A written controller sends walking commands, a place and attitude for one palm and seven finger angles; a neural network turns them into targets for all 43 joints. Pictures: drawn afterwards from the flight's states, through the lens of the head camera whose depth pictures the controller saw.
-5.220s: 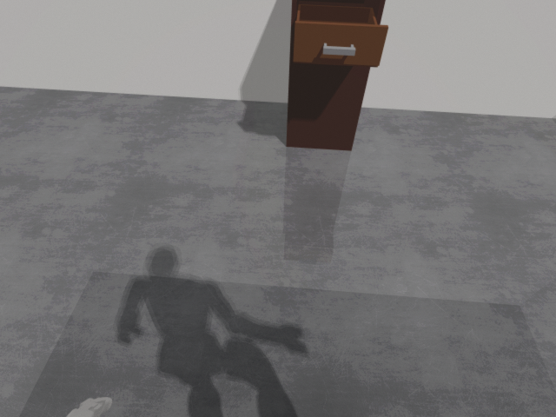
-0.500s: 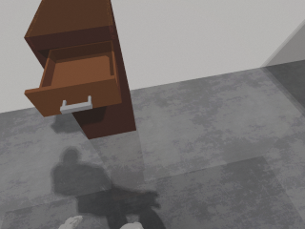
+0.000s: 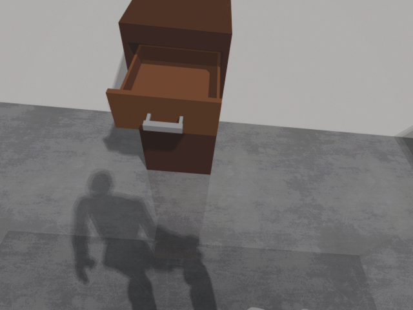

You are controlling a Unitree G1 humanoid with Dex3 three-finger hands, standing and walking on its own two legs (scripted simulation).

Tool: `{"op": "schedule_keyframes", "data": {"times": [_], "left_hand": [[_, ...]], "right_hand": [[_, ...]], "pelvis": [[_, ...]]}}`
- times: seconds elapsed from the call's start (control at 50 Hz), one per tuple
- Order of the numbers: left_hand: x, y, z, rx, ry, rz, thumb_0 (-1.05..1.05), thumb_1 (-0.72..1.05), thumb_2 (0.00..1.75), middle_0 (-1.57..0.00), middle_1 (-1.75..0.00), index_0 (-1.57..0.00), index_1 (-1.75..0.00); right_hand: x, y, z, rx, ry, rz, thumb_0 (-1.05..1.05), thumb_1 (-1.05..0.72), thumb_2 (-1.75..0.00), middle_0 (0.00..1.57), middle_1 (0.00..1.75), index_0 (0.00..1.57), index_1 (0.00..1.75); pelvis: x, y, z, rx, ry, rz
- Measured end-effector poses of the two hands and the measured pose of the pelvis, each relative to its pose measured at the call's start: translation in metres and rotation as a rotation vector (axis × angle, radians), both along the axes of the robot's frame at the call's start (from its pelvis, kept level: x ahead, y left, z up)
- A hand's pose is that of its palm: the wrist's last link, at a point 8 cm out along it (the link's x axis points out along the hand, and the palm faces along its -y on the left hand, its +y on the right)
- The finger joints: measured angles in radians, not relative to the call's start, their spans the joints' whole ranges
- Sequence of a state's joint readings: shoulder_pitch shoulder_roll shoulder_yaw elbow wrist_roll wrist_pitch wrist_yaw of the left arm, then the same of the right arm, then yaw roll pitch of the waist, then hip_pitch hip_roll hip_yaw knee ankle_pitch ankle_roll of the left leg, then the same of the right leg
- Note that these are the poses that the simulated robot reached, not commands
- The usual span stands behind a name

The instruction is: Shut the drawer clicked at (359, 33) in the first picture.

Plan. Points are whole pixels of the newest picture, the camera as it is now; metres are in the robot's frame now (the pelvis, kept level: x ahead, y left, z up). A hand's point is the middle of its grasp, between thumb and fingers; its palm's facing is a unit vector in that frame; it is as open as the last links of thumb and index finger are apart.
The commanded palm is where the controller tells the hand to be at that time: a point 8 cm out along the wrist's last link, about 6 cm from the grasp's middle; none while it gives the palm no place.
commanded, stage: take the last steps up to it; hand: left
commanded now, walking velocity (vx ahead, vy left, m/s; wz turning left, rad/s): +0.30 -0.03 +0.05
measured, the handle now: (164, 122) +0.61 +0.18 -0.06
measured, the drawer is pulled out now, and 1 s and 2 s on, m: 0.28 0.28 0.28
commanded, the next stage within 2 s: come to a stop and stand still in 0.90 s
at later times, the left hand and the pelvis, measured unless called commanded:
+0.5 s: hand out of the picture +0.11 +0.13 -0.15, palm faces +0.08 -0.97 -0.24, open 7.2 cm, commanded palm none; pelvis +0.09 -0.05 +0.01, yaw +2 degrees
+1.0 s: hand (135, 287) +0.18 +0.17 -0.19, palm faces +0.10 -0.98 -0.15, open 7.4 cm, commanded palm none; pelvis +0.23 +0.01 +0.00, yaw +0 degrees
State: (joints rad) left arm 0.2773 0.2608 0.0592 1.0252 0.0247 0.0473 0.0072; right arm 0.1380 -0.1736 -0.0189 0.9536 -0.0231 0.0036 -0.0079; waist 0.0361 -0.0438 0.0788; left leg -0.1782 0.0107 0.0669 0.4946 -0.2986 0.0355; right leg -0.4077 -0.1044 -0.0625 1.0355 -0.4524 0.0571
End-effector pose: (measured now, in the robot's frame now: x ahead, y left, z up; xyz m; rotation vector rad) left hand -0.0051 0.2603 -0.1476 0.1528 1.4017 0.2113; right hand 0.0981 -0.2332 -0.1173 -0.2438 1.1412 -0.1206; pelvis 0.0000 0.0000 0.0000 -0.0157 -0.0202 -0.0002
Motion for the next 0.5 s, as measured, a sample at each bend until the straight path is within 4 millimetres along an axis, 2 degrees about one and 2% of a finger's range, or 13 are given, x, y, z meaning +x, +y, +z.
{"op": "schedule_keyframes", "data": {"times": [0.04,0.14,0.26,0.34,0.4,0.5], "left_hand": [[0.006,0.0,0.004,-0.007,-0.018,-0.006,0.01,0.91,0.9,-0.2,-0.3,-0.2,-0.3],[0.032,-0.011,0.01,-0.021,-0.064,-0.032,0.01,0.91,0.9,-0.2,-0.3,-0.19,-0.3],[0.086,-0.04,0.015,-0.025,-0.133,-0.086,0.01,0.91,0.9,-0.2,-0.3,-0.19,-0.3],[0.121,-0.064,0.014,-0.006,-0.205,-0.104,0.0,0.91,0.9,-0.2,-0.3,-0.2,-0.3],[0.125,-0.077,0.019,-0.004,-0.236,-0.062,0.0,0.92,0.9,-0.2,-0.3,-0.2,-0.3],[0.109,-0.082,0.027,0.019,-0.157,-0.012,-0.01,0.94,0.9,-0.2,-0.3,-0.2,-0.3]], "right_hand": [[-0.011,0.005,0.0,0.012,0.017,-0.012,0.01,-0.91,-0.89,0.2,0.3,0.21,0.3],[-0.045,-0.004,-0.005,0.014,0.088,-0.075,0.0,-0.93,-0.89,0.2,0.3,0.21,0.3],[-0.093,-0.02,-0.024,0.048,0.241,-0.151,0.0,-0.92,-0.89,0.2,0.3,0.21,0.3],[-0.111,-0.033,-0.042,0.081,0.342,-0.177,0.01,-0.92,-0.89,0.2,0.3,0.21,0.3],[-0.101,-0.041,-0.041,0.097,0.382,-0.162,0.01,-0.92,-0.89,0.2,0.3,0.2,0.3],[-0.043,-0.049,-0.031,0.108,0.298,-0.138,0.01,-0.91,-0.9,0.2,0.3,0.2,0.3]], "pelvis": [[0.003,0.001,0.004,-0.001,-0.002,0.004],[0.013,-0.001,0.007,0.012,-0.004,0.011],[0.032,-0.018,0.002,0.038,-0.006,0.007],[0.05,-0.037,-0.009,0.038,-0.015,0.018],[0.063,-0.047,-0.005,0.035,-0.021,0.031],[0.088,-0.055,0.007,0.036,-0.014,0.038]]}}
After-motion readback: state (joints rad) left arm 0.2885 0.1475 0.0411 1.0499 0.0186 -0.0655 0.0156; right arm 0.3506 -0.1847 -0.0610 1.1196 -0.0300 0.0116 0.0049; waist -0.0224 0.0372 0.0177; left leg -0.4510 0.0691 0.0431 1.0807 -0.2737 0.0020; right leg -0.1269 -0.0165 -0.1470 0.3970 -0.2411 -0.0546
